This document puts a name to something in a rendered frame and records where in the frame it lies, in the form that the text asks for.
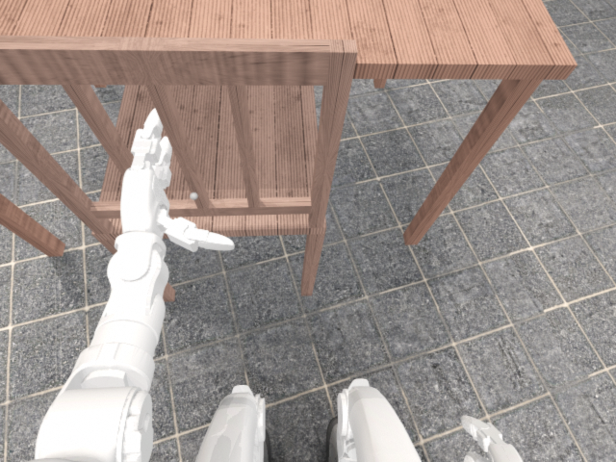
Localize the robot right hand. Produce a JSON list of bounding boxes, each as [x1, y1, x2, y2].
[[461, 415, 523, 462]]

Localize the robot left upper arm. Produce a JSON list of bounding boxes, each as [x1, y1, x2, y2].
[[26, 386, 154, 462]]

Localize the robot left hand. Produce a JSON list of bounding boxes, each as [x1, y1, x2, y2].
[[120, 108, 235, 252]]

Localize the table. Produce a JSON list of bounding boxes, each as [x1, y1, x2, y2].
[[0, 0, 578, 257]]

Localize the chair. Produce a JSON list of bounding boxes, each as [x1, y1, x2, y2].
[[0, 36, 358, 302]]

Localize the robot left thigh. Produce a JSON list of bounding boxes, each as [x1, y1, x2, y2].
[[195, 392, 266, 462]]

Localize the robot right shin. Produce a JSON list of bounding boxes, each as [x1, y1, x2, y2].
[[337, 378, 370, 462]]

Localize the left robot forearm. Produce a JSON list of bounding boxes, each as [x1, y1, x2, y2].
[[35, 231, 169, 459]]

